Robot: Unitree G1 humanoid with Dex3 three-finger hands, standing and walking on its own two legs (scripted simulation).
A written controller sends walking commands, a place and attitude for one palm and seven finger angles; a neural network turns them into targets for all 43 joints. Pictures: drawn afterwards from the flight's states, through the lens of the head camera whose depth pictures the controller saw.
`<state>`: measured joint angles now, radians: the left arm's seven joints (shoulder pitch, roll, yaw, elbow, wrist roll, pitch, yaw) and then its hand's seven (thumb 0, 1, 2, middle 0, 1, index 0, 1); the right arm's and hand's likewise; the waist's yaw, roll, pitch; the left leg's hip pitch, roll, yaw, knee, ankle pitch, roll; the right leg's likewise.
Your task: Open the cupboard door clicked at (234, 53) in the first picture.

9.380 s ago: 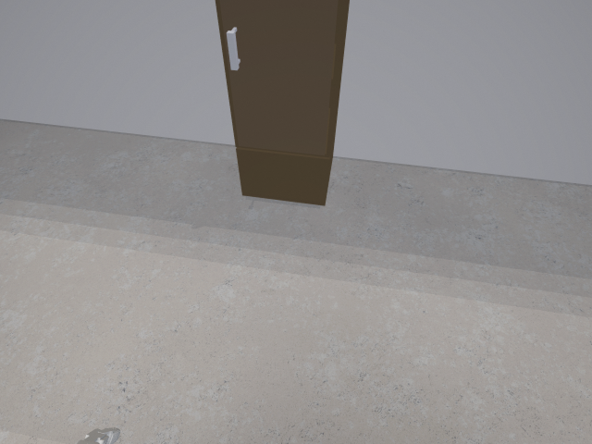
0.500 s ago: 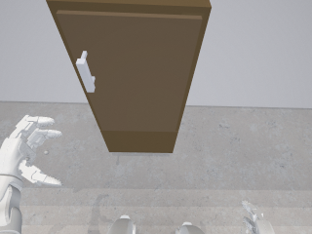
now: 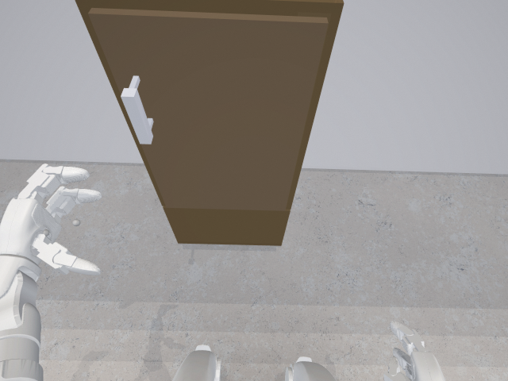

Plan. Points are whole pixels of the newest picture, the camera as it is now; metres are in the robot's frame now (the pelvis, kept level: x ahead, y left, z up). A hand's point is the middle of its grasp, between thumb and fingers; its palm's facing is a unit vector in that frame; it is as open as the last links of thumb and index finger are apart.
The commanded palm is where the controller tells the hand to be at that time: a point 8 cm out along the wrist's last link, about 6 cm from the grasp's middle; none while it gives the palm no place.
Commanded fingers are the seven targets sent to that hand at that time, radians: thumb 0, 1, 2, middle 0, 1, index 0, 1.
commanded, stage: move the hooked fingers beside the handle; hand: left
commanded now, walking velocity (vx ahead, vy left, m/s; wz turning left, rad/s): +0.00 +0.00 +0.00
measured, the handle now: (140, 110) +0.58 +0.25 +0.04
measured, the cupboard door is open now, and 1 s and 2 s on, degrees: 0 0 0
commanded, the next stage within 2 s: none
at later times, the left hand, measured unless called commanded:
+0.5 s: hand (83, 182) +0.40 +0.30 +0.06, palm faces +0.01 -1.00 -0.02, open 14.0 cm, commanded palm +0.38 +0.35 +0.06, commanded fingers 0.00 -0.50 0.30 -0.30 -1.20 -0.30 -1.20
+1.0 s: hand (88, 151) +0.46 +0.31 +0.06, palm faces +0.03 -1.00 -0.02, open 14.0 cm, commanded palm +0.45 +0.35 +0.05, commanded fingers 0.00 -0.50 0.30 -0.30 -1.20 -0.30 -1.20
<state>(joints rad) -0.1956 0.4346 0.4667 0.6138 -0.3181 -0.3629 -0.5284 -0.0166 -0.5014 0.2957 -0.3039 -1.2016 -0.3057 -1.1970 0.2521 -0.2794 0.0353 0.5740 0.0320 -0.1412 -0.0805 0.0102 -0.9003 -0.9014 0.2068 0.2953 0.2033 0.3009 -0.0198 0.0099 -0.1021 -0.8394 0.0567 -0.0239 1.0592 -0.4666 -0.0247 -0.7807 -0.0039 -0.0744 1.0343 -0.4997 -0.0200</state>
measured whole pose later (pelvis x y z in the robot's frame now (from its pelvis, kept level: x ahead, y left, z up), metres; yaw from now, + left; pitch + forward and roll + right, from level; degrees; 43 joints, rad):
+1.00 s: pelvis -0.01 +0.03 -0.02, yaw -2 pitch +22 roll -4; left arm -0.75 0.70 0.57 1.14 -0.15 -0.40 -0.52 -0.02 -0.50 0.30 -0.30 -1.20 -0.30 -1.20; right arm 0.34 -0.29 0.05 0.62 0.01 0.02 -0.05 0.01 -0.90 -0.90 0.21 0.30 0.20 0.30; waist -0.13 0.00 -0.10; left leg -1.05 0.07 -0.01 1.14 -0.48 0.01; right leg -0.98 0.01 -0.05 1.07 -0.48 0.01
